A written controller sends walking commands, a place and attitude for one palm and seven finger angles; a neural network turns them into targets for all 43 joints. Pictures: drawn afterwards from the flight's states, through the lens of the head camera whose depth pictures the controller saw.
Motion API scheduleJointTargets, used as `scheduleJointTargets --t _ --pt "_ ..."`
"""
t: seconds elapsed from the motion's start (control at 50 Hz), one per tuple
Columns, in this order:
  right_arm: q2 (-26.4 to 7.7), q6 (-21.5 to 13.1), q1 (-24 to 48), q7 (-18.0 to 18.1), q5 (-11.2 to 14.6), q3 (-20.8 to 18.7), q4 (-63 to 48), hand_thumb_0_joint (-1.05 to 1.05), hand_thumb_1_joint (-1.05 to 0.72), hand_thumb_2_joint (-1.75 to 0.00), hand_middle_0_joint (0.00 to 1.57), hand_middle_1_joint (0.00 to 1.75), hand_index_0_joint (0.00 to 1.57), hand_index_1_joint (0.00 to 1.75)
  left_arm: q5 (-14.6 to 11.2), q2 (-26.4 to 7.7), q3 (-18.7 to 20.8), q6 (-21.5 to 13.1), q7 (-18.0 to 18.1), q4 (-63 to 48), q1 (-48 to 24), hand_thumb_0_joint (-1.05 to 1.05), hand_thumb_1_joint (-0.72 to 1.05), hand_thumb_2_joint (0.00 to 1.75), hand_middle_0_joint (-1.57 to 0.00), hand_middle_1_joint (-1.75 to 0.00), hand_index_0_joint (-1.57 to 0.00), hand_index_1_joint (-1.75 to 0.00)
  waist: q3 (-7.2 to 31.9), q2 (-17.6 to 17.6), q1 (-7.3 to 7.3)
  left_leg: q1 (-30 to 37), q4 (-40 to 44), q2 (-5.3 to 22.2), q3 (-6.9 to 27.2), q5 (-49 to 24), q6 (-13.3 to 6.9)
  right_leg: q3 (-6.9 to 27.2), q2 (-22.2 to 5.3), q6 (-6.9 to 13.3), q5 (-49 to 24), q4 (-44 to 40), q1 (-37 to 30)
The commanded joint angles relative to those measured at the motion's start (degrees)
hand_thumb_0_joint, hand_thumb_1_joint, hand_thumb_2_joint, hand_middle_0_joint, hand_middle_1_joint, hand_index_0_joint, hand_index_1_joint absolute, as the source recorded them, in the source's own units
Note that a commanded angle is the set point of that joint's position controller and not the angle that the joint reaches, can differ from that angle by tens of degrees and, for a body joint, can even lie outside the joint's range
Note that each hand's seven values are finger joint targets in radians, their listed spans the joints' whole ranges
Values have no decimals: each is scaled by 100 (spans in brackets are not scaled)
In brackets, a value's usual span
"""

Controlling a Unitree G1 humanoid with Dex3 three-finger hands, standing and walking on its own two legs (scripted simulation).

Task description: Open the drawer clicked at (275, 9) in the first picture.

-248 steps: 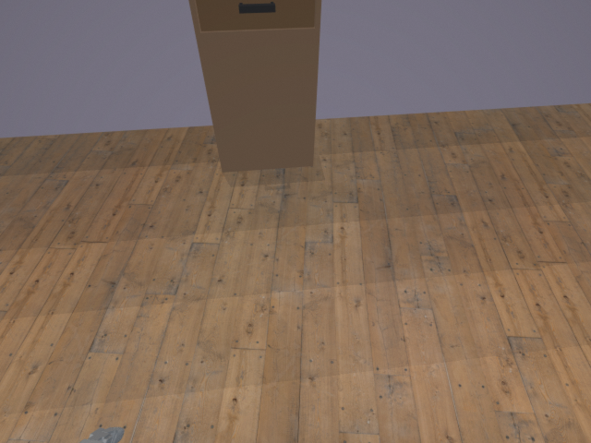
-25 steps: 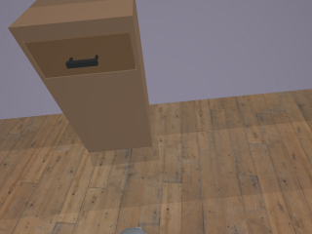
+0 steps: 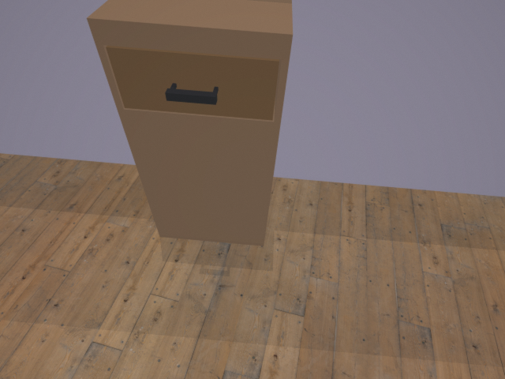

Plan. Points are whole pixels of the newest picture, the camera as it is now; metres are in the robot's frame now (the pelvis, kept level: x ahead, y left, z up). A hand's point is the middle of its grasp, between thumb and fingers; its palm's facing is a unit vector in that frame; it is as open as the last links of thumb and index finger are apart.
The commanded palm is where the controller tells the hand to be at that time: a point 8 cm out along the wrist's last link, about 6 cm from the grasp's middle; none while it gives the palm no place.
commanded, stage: take the last steps up to it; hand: left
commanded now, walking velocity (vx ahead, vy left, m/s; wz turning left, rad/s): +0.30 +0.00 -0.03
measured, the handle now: (193, 92) +0.78 +0.24 +0.03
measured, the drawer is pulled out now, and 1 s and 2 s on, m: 0.00 0.00 0.00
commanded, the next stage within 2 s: come to a stop and stand still in 0.52 s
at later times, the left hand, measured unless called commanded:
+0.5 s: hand (173, 344) +0.21 +0.17 -0.17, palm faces +0.04 -0.98 -0.21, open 7.2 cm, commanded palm none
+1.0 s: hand (172, 296) +0.30 +0.20 -0.17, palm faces +0.00 -0.97 -0.23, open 7.4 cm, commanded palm none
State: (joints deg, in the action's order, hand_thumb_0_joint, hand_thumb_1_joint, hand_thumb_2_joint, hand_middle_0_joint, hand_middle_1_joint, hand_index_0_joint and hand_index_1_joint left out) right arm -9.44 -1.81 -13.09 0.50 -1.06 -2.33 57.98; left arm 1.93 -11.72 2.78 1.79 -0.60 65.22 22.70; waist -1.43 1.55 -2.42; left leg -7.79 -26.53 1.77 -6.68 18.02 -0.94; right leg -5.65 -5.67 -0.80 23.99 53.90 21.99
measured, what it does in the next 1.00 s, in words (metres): walks ahead: right foot, then left foot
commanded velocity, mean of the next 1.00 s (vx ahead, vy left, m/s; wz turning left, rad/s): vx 0.05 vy -0.03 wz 0.00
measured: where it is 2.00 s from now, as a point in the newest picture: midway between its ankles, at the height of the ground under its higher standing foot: outside the picture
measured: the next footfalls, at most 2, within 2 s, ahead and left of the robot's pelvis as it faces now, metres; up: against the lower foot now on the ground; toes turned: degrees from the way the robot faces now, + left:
right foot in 0.26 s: +0.21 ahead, -0.13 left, +0.00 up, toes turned -9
left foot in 0.62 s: +0.32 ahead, +0.13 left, +0.00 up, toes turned +9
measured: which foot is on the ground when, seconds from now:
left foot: down 0.00-0.28, up 0.30-0.60, down 0.62-1.00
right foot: up 0.00-0.24, down 0.26-0.64, up 0.66-1.00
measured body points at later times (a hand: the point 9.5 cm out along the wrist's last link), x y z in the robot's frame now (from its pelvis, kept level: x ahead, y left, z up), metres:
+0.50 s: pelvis +0.16 -0.02 +0.00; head +0.18 -0.02 +0.45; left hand +0.20 +0.22 -0.15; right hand +0.17 -0.24 -0.16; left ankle +0.19 +0.12 -0.69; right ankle +0.17 -0.12 -0.74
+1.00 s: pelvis +0.24 +0.00 +0.00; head +0.29 +0.01 +0.45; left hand +0.30 +0.25 -0.16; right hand +0.29 -0.23 -0.15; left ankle +0.28 +0.12 -0.74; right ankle +0.24 -0.13 -0.69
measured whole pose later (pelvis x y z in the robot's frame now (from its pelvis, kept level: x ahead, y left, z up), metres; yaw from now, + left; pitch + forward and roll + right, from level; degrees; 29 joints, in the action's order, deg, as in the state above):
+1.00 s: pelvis +0.24 +0.00 +0.00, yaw -2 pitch -1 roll -1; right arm -8.9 1.3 -9.3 2.1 -1.1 -3.0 60.1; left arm 1.1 -11.8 3.5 3.9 1.3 58.0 10.4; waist -6.1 0.8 0.0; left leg -14.2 -26.8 5.4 -10.3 11.5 -0.6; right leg -1.6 -2.4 -2.1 24.5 52.4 23.7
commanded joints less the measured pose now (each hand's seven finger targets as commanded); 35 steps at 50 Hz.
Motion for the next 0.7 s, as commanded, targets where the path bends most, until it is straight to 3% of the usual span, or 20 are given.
scheduleJointTargets --t 0.0,0.06,0.14,0.18,0.2,0.22,0.24,0.26,0.28,0.32,0.38,0.44,0.5,0.54,0.56,0.58,0.6,0.62,0.64,0.68 --pt "-793 -126 -598 83 -6 -113 64 0 -90 -90 20 30 20 30 -30 -138 26 -276 -55 -650 -622 0 90 90 -20 -30 -20 -30 -618 -769 258 173 1754 1392 1213 -498 -839 164 -241 -83 -602 316 1256" --pt "-815 -174 -756 85 -9 -125 202 0 -90 -90 20 30 20 30 -49 -78 6 -270 -58 -750 -861 0 90 90 -20 -30 -20 -30 -558 -720 267 307 1623 1350 895 -1305 -887 36 -191 -126 -744 -465 1005" --pt "-863 -161 -853 78 -47 -156 368 0 -90 -90 20 30 20 30 -68 -103 45 -312 -71 -928 -1235 0 90 90 -20 -30 -20 -30 -684 -896 292 61 1320 1434 848 -1458 -813 -102 -21 -40 -857 -1376 390" --pt "-875 -141 -789 83 -50 -151 405 0 -90 -90 20 30 20 30 -57 -147 92 -354 -74 -817 -898 0 90 90 -20 -30 -20 -30 -544 -741 96 -129 800 1289 712 -1472 -662 -274 190 33 -1139 -1879 -414" --pt "-829 -137 -788 80 -27 -141 436 0 -90 -90 20 30 20 30 -38 -269 128 -399 -57 -654 -384 0 90 90 -20 -30 -20 -30 -282 -468 -142 -267 34 1041 495 -1808 -521 -321 325 108 -1281 -2271 -1185" --pt "-710 -171 -836 44 23 -129 424 0 -90 -90 20 30 20 30 -10 -599 201 -474 -20 -458 313 0 90 90 -20 -30 -20 -30 139 141 -443 -846 -1192 707 193 -1741 -315 280 -80 307 -1246 -2565 -2287" --pt "-323 -213 -1037 -4 74 -73 289 0 -90 -90 20 30 20 30 6 -1154 337 -531 53 -301 937 0 90 90 -20 -30 -20 -30 617 1549 -556 -2105 -2952 11 -216 261 -44 2407 -1592 887 -1379 -3348 -3285" --pt "-494 -172 -851 14 84 -69 174 0 -90 -90 20 30 20 30 -112 -1354 343 -537 78 -266 1071 0 90 90 -20 -30 -20 -30 852 1506 -543 -2425 -4148 -8 295 1558 -39 3436 -2159 1301 -1281 -3955 -3161" --pt "-481 -143 -445 0 58 -126 126 0 -90 -90 20 30 20 30 -104 -1201 312 -524 115 -389 551 0 90 90 -20 -30 -20 -30 381 1058 -475 -2716 -4638 259 662 1206 -41 3253 -2090 1335 -815 -4105 -2463" --pt "-378 -72 -330 -38 1 -133 149 0 -90 -90 20 30 20 30 -92 -703 198 -515 176 -631 -336 0 90 90 -20 -30 -20 -30 -147 93 -64 -2563 -4442 649 775 377 -1 2159 -1718 1131 -504 -4172 -1374" --pt "-116 64 -760 -76 -32 -70 293 0 -90 -90 20 30 20 30 -39 -432 97 -559 172 -669 -690 0 90 90 -20 -30 -20 -30 -140 515 320 -1866 -3326 650 399 126 203 855 -1200 860 -1462 -4222 -640" --pt "-20 78 -632 -130 -13 -51 194 0 -90 -90 20 30 20 30 -34 -543 127 -552 153 -634 -663 0 90 90 -20 -30 -20 -30 -150 563 297 -1592 -2206 551 144 -115 251 570 -1040 907 -1434 -4233 -616" --pt "-91 2 -247 -157 -5 -44 39 0 -90 -90 20 30 20 30 -48 -665 144 -523 123 -542 -501 0 90 90 -20 -30 -20 -30 -180 610 141 -1436 -1413 384 -7 -214 250 605 -999 882 -1388 -4080 -900" --pt "-188 -46 -415 -142 -10 -52 65 0 -90 -90 20 30 20 30 -55 -674 163 -474 125 -531 -590 0 90 90 -20 -30 -20 -30 -205 657 284 -845 -751 314 -86 -526 223 481 -899 761 -1086 -3788 -723" --pt "-258 -82 -647 -126 -18 -61 154 0 -90 -90 20 30 20 30 -76 -631 167 -441 125 -526 -657 0 90 90 -20 -30 -20 -30 -145 437 407 -274 -317 240 -184 -788 239 343 -746 637 -842 -3501 -505" --pt "-467 -117 -983 -104 -23 -84 280 0 -90 -90 20 30 20 30 -87 -502 128 -396 112 -526 -615 0 90 90 -20 -30 -20 -30 -40 -142 527 348 -13 339 3 -751 240 205 -516 514 -478 -2909 -180" --pt "-891 -138 -1316 -51 -75 -175 332 0 -90 -90 20 30 20 30 -109 -214 81 -349 85 -604 -510 0 90 90 -20 -30 -20 -30 12 -1305 610 733 582 1204 1205 -572 -60 -179 40 255 61 -1764 445" --pt "-1297 -74 -1600 -2 -78 -221 286 0 -90 -90 20 30 20 30 -114 -19 17 -321 80 -741 -490 0 90 90 -20 -30 -20 -30 -28 -2033 667 473 1322 2170 2522 -685 -567 -365 475 93 1108 -483 734" --pt "-1129 -44 -1238 79 -89 -143 257 0 -90 -90 20 30 20 30 -86 -47 -3 -270 152 -691 -514 0 90 90 -20 -30 -20 -30 -28 -1728 556 48 1513 2237 2532 -887 -658 257 250 135 1091 -27 578" --pt "-757 -51 -411 170 -51 12 94 0 -90 -90 20 30 20 30 -119 10 -53 -248 165 -455 -481 0 90 90 -20 -30 -20 -30 -129 -1110 284 -386 1234 1914 1729 -2769 -723 545 -15 39 467 -70 132"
